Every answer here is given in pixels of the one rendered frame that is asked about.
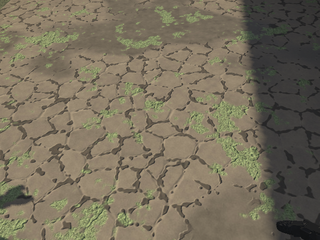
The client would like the right robot hand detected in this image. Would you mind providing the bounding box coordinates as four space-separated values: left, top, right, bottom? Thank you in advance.
276 219 320 240

